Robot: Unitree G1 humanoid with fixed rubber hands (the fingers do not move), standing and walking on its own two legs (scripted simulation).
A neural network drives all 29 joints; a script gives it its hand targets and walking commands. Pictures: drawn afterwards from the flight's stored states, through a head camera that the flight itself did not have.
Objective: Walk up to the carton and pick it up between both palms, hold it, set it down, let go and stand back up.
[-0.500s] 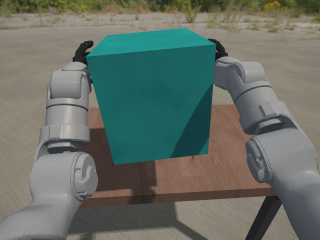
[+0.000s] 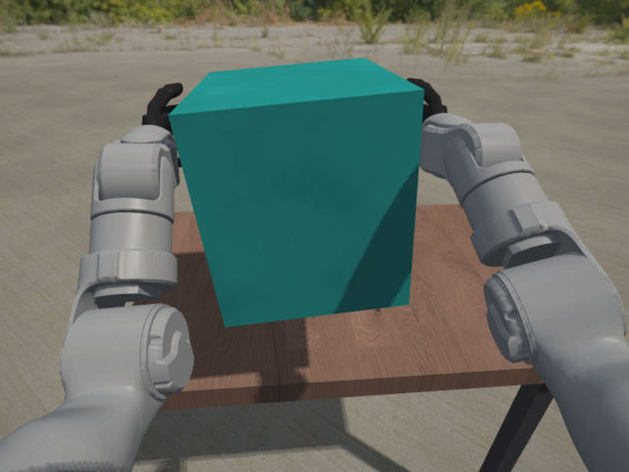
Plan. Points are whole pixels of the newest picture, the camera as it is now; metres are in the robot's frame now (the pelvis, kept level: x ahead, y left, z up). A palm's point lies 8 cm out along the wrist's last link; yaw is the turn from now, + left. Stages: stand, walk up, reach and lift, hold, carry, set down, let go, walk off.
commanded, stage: hold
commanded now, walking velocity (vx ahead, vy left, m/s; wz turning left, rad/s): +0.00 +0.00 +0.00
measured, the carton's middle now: (301, 179) +0.40 +0.00 +0.27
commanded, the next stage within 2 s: set down in 0.70 s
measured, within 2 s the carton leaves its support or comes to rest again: neither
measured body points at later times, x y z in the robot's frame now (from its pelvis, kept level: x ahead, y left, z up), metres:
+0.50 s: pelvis +0.00 +0.00 +0.00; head -0.10 +0.01 +0.44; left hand +0.38 +0.16 +0.33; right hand +0.38 -0.16 +0.34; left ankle +0.00 +0.15 -0.75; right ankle +0.01 -0.15 -0.75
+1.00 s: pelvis +0.00 +0.00 +0.00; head -0.09 +0.02 +0.44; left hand +0.40 +0.16 +0.37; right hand +0.39 -0.15 +0.36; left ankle +0.00 +0.15 -0.75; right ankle +0.01 -0.15 -0.75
